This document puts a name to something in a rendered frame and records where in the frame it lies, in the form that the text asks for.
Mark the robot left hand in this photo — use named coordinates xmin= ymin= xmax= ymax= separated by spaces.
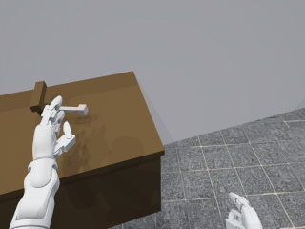
xmin=32 ymin=95 xmax=76 ymax=161

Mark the counter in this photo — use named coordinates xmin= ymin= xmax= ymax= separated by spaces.
xmin=0 ymin=71 xmax=165 ymax=229

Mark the robot right hand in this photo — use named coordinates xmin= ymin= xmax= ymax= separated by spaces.
xmin=225 ymin=192 xmax=263 ymax=229

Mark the left robot forearm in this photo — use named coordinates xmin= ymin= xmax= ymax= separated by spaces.
xmin=9 ymin=158 xmax=60 ymax=229

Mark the tap lever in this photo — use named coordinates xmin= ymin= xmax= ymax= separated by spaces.
xmin=58 ymin=104 xmax=88 ymax=116

